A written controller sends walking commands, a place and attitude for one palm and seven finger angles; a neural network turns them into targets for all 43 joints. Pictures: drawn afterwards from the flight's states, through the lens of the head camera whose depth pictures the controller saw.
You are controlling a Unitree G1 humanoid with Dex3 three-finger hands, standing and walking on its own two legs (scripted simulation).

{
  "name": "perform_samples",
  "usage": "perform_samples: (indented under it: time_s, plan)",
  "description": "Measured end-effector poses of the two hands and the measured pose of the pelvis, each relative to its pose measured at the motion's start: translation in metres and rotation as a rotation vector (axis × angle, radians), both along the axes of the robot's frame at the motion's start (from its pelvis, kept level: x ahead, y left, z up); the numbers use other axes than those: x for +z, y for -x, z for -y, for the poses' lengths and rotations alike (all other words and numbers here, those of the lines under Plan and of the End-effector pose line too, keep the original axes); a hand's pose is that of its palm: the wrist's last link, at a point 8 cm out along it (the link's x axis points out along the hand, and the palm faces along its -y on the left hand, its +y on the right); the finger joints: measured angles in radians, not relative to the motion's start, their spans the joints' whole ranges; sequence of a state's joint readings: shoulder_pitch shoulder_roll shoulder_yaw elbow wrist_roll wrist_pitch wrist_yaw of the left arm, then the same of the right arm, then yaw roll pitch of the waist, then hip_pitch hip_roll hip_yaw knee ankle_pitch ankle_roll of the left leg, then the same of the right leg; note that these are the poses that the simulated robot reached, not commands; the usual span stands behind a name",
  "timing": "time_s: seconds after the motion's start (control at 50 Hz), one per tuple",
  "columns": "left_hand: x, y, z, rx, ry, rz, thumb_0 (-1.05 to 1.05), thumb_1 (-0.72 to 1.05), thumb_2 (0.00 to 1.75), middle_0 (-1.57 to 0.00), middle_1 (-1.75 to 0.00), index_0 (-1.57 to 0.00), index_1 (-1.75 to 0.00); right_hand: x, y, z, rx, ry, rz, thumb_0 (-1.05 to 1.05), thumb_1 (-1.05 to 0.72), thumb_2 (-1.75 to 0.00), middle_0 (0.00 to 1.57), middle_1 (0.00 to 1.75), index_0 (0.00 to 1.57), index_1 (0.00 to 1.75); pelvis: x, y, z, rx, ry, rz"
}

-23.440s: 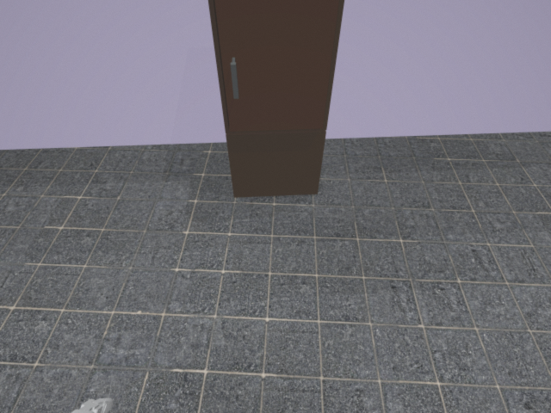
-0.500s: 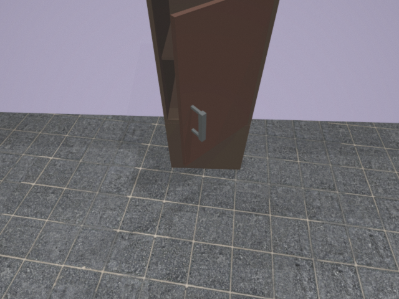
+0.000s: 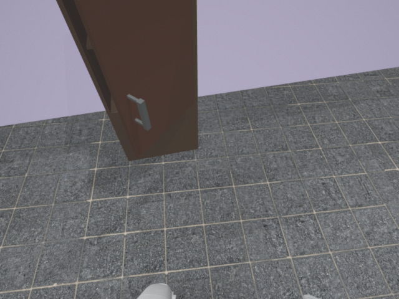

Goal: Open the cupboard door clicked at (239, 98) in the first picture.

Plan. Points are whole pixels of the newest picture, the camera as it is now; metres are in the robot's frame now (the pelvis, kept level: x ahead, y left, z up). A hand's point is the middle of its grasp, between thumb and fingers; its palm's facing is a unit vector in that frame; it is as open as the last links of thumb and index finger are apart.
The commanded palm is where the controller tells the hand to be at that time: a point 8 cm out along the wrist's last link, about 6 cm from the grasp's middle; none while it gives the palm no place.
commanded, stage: walk to a spot facing it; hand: left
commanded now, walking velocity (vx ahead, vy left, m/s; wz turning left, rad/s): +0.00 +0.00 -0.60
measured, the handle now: (139, 112) +0.64 +0.26 -0.11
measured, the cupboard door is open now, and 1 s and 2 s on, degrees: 43 43 43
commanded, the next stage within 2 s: none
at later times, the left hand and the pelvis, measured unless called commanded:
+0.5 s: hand (125, 289) +0.14 +0.19 -0.17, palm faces -0.28 -0.91 -0.30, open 7.4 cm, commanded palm none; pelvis -0.01 +0.00 -0.02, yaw -18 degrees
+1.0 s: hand (178, 263) +0.21 +0.07 -0.17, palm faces -0.59 -0.77 -0.23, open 7.4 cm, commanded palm none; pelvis +0.00 -0.03 -0.02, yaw -37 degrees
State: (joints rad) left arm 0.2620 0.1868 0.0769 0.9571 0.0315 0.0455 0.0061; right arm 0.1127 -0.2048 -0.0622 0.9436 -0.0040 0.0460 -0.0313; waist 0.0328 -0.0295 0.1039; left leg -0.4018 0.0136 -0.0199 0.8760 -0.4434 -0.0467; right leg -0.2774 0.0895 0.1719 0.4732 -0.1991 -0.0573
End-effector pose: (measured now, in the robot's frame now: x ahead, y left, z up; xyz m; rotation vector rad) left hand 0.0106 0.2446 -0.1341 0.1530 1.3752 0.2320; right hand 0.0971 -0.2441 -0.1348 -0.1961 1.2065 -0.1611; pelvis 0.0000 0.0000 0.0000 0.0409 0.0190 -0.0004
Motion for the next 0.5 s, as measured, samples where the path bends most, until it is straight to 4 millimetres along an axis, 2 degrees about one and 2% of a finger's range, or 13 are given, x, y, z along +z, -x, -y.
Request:
perform_samples:
  time_s: [0.08,0.12,0.22,0.3,0.38,0.44,0.5]
  plan:
    - [-0.007,-0.016,-0.017,-0.045,0.001,0.017,0.0,0.9,0.9,-0.21,-0.3,-0.21,-0.3,0.007,-0.003,-0.007,-0.035,0.021,0.065,0.0,-0.91,-0.9,0.2,0.3,0.2,0.3,-0.003,0.001,-0.012,-0.05,0.012,-0.01]
    - [-0.015,-0.029,-0.028,-0.068,0.004,0.037,0.0,0.9,0.9,-0.21,-0.3,-0.21,-0.3,0.004,0.001,-0.008,-0.044,0.046,0.101,0.0,-0.91,-0.9,0.2,0.3,0.2,0.3,-0.012,0.001,-0.02,-0.061,0.051,-0.021]
    - [-0.009,-0.072,-0.039,-0.146,-0.01,0.111,0.01,0.91,0.9,-0.2,-0.3,-0.2,-0.29,0.008,0.034,-0.01,-0.058,0.06,0.045,0.0,-0.91,-0.9,0.2,0.3,0.2,0.3,-0.008,0.005,-0.018,-0.12,0.045,0.0]
    - [0.003,-0.105,-0.03,-0.237,-0.021,0.163,0.0,0.91,0.9,-0.2,-0.3,-0.2,-0.29,0.002,0.063,0.0,-0.122,0.046,0.011,0.0,-0.91,-0.9,0.2,0.3,0.2,0.3,-0.008,0.005,-0.012,-0.18,0.068,0.01]
    - [-0.001,-0.132,-0.013,-0.338,-0.05,0.21,0.0,0.91,0.9,-0.2,-0.3,-0.2,-0.29,-0.019,0.093,0.021,-0.216,0.032,-0.004,0.0,-0.9,-0.9,0.21,0.3,0.2,0.3,-0.025,0.006,0.001,-0.243,0.048,0.015]
    - [-0.002,-0.138,0.0,-0.388,-0.054,0.202,0.0,0.91,0.9,-0.2,-0.3,-0.2,-0.29,-0.021,0.111,0.032,-0.274,0.044,-0.035,0.0,-0.91,-0.9,0.2,0.3,0.2,0.3,-0.025,0.011,0.0,-0.275,0.05,0.024]
    - [-0.002,-0.14,0.011,-0.426,-0.038,0.177,0.0,0.91,0.9,-0.2,-0.3,-0.2,-0.29,-0.011,0.124,0.036,-0.32,0.058,-0.039,0.01,-0.91,-0.9,0.2,0.3,0.2,0.3,-0.018,0.013,-0.002,-0.314,0.038,0.022]
